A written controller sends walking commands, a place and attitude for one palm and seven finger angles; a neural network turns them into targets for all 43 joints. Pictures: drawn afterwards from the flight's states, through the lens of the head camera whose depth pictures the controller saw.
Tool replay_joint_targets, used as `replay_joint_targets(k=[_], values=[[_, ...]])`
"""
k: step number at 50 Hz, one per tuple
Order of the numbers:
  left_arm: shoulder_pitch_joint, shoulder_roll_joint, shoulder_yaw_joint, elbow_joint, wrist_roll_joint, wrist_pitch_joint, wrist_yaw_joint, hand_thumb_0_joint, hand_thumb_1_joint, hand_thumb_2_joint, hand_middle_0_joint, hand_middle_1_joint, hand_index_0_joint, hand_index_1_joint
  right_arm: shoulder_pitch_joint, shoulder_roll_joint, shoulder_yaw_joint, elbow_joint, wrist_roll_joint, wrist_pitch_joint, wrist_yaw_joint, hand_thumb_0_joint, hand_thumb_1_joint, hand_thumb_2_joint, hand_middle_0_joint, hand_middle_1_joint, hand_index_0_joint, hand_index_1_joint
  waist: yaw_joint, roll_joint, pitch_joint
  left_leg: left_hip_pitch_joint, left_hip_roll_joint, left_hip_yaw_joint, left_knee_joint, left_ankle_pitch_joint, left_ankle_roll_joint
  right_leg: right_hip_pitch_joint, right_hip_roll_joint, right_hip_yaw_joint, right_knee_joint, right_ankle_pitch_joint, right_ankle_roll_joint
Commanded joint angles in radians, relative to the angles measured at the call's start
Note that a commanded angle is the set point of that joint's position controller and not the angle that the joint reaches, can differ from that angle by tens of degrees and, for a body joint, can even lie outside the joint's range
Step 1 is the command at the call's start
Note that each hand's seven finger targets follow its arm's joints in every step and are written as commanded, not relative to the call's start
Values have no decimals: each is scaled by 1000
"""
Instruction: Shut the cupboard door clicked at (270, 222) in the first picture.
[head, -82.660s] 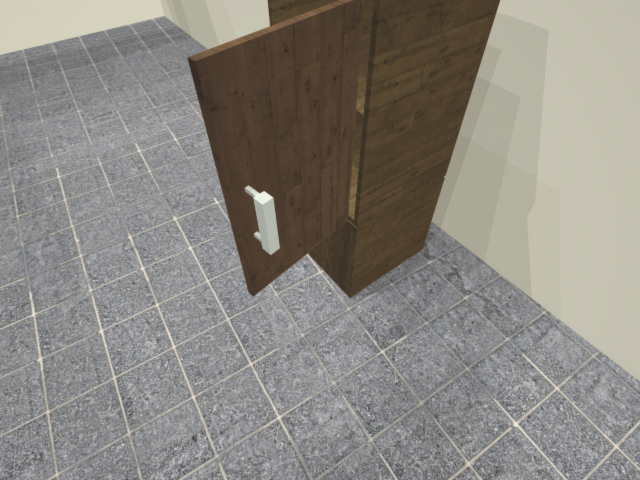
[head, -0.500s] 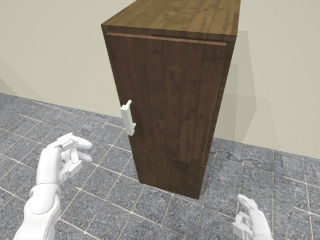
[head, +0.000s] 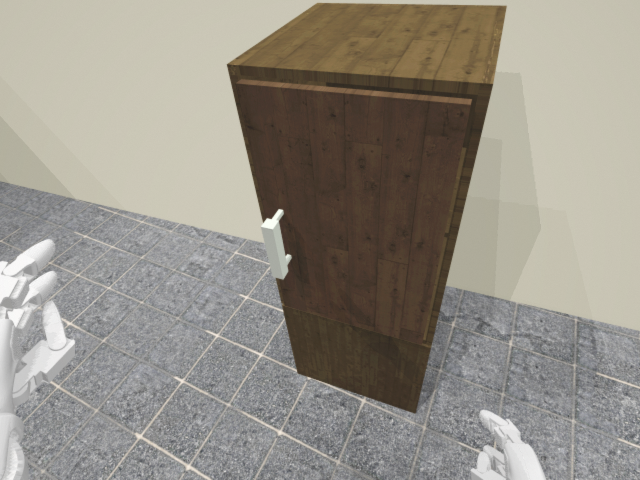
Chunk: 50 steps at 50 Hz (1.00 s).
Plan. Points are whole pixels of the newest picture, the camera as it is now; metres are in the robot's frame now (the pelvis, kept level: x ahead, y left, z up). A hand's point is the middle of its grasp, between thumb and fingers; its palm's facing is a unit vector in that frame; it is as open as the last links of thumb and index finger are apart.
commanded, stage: draw the hand back to the body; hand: left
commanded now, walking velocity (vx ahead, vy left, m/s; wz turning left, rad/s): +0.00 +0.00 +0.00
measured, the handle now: (279, 243) +0.59 +0.18 -0.08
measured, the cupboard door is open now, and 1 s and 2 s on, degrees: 0 0 0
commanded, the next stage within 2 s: step back with the hand held close in 0.22 s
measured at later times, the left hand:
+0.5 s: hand (84, 347) +0.19 +0.26 +0.16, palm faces +0.42 -0.79 -0.44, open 7.4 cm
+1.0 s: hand (19, 396) +0.14 +0.29 +0.15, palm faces +0.40 -0.78 -0.48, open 7.4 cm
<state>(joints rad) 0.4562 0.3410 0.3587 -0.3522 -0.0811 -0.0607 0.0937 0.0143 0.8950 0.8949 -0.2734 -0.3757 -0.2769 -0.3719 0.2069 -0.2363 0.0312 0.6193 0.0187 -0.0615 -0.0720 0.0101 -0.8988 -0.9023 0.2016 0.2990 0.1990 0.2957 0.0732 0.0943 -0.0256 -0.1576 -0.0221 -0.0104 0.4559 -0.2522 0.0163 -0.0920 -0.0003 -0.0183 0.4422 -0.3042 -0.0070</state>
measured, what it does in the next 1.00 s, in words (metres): shifts its weight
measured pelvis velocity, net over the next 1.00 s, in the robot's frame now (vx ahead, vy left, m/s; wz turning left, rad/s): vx -0.06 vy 0.03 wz -0.01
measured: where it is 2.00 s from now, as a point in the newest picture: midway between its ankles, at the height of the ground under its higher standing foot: outside the picture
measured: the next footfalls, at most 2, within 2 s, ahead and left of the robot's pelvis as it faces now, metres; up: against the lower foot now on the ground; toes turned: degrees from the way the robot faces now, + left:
right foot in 1.44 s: -0.12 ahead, -0.10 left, +0.00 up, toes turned +6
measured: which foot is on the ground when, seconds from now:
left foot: down 0.00-1.00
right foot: down 0.00-1.00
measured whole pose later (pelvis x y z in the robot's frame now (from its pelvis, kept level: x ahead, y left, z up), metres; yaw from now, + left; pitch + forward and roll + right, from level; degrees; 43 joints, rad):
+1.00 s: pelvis -0.06 +0.03 -0.01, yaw -1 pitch +1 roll -2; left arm 0.55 0.42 0.42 -0.45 -0.05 -0.19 0.14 0.02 0.89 0.89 -0.21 -0.31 -0.22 -0.30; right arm 0.21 -0.23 0.01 0.54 0.02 0.00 -0.09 0.01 -0.90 -0.90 0.20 0.30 0.20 0.30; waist 0.00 0.02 -0.02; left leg -0.38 -0.02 0.01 0.54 -0.19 0.05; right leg -0.30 -0.01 -0.01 0.51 -0.22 0.03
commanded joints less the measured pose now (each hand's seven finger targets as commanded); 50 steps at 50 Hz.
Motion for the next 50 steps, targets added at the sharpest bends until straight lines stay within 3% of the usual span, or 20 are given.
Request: replay_joint_targets(k=[1, 2, 8, 12, 17, 18, 19, 21, 23, 27, 30, 34, 37, 39, 41, 42, 44, 47, 50], values=[[-136, 202, 97, -201, 3, -59, 19, 0, 900, 900, -200, -300, -200, -300, -149, -88, -41, -170, 1, -65, -19, 0, -900, -900, 200, 300, 200, 300, -12, -68, -68, 68, 30, 12, -58, 196, 21, -63, -10, -9, -72, 215, 1], [-137, 224, 116, -212, 5, -63, 21, 0, 900, 900, -200, -300, -200, -300, -151, -90, -41, -165, -2, -73, -21, 0, -900, -900, 200, 300, 200, 300, -9, -55, -69, 68, 29, 11, -54, 201, 21, -61, -9, -6, -78, 224, 0], [-113, 222, 121, -240, 3, -77, 26, 0, 900, 900, -200, -300, -200, -300, -156, -75, -34, -161, 0, -92, -20, 0, -900, -900, 200, 300, 200, 300, -5, 6, -52, 60, 27, 18, -57, 201, 14, -52, -13, -2, -80, 227, -4], [-90, 205, 119, -192, -3, -74, 17, 0, 900, 900, -200, -300, -200, -300, -156, -77, -39, -157, 2, -93, -20, 0, -900, -900, 200, 300, 200, 300, -6, -45, 2, 50, 33, 19, -59, 187, 13, -84, -3, 1, -106, 208, 0], [-80, 197, 114, -177, -7, -74, 11, 0, 900, 900, -200, -300, -200, -300, -152, -80, -43, -161, 2, -87, -19, 0, -900, -900, 200, 300, 200, 300, -8, -62, -10, 59, 33, 23, -59, 185, 19, -78, -6, 6, -107, 208, 4], [-161, 286, 192, -228, 10, -112, 24, 0, 900, 900, -200, -300, -200, -300, -138, -116, -59, -174, 4, -63, -13, 0, -900, -900, 200, 300, 200, 300, -52, -54, 15, -18, 50, 1, 18, 116, 34, -149, -80, 104, -166, 212, -2], [-94, 237, 151, -166, 6, -120, 23, 0, 900, 900, -200, -300, -200, -300, -140, -102, -58, -158, 0, -51, -13, 0, -900, -900, 200, 300, 200, 300, -59, -103, 8, -18, 41, -7, 58, 92, 31, -171, -116, 128, -184, 204, -15], [-45, 222, 131, -166, 10, -139, 27, 0, 900, 900, -200, -300, -200, -300, -130, -97, -64, -156, -1, -31, -9, 0, -900, -900, 200, 300, 200, 300, -61, -143, -11, -48, 40, -7, 95, 91, 25, -177, -153, 138, -175, 227, -32], [-23, 237, 149, -194, 11, -153, 33, 0, 900, 900, -200, -300, -200, -300, -126, -100, -71, -159, 0, -16, -11, 0, -900, -900, 200, 300, 200, 300, -65, -104, -69, -40, 48, -9, 76, 155, 20, -137, -155, 110, -113, 330, -36], [8, 270, 178, -252, 7, -151, 44, 0, 900, 900, -200, -300, -200, -300, -133, -118, -77, -189, -2, 10, -28, 0, -900, -900, 200, 300, 200, 300, -64, -10, -142, 21, 83, -26, 10, 442, 23, -96, -72, 40, -12, 466, 2], [24, 264, 174, -251, 5, -138, 49, 0, 900, 900, -200, -300, -200, -300, -119, -117, -79, -208, 2, 39, -31, 0, -900, -900, 200, 300, 200, 300, -65, -53, -171, 2, 100, -35, 6, 524, 18, -52, -57, 29, 26, 510, 7], [57, 265, 176, -264, 4, -132, 56, 0, 900, 900, -200, -300, -200, -300, -115, -119, -82, -225, 5, 55, -31, 0, -900, -900, 200, 300, 200, 300, -65, -57, -170, -53, 105, -42, -19, 438, 17, -40, -52, 35, 29, 451, 9], [84, 288, 203, -265, 3, -137, 61, 0, 900, 900, -200, -300, -200, -300, -122, -128, -86, -228, 0, 55, -33, 0, -900, -900, 200, 300, 200, 300, -62, -40, -147, -117, 107, -48, -53, 301, 22, -49, -42, 43, 13, 354, 13], [88, 264, 180, -272, 4, -145, 62, 0, 900, 900, -200, -300, -200, -300, -117, -121, -79, -233, 4, 53, -31, 0, -900, -900, 200, 300, 200, 300, -66, -47, -127, -182, 114, -66, -75, 206, 27, -39, -39, 43, 20, 285, 14], [83, 265, 188, -277, 9, -155, 66, 0, 900, 900, -200, -300, -200, -300, -114, -126, -80, -232, 3, 45, -32, 0, -900, -900, 200, 300, 200, 300, -69, -24, -110, -252, 122, -81, -106, 80, 37, -18, -28, 45, 29, 232, 16], [79, 296, 218, -279, 12, -164, 68, 0, 900, 900, -200, -300, -200, -300, -121, -133, -84, -231, 1, 39, -34, 0, -900, -900, 200, 300, 200, 300, -67, -17, -104, -287, 122, -87, -123, 9, 44, -2, -20, 48, 31, 219, 19], [70, 263, 192, -289, 17, -179, 67, 0, 900, 900, -200, -300, -200, -300, -111, -127, -77, -234, 3, 28, -33, 0, -900, -900, 200, 300, 200, 300, -71, 0, -86, -367, 128, -107, -149, -110, 53, 29, -14, 48, 55, 182, 19], [39, 281, 212, -310, 31, -200, 70, 0, 900, 900, -200, -300, -200, -300, -109, -138, -81, -228, -2, 3, -37, 0, -900, -900, 200, 300, 200, 300, -72, 40, -68, -471, 147, -143, -195, -276, 70, 73, 12, 45, 97, 145, 25], [19, 248, 190, -309, 40, -215, 72, 0, 900, 900, -200, -300, -200, -300, -90, -136, -80, -219, -7, -21, -36, 0, -900, -900, 200, 300, 200, 300, -74, 67, -59, -541, 166, -159, -205, -355, 83, 97, 22, 48, 147, 126, 26]])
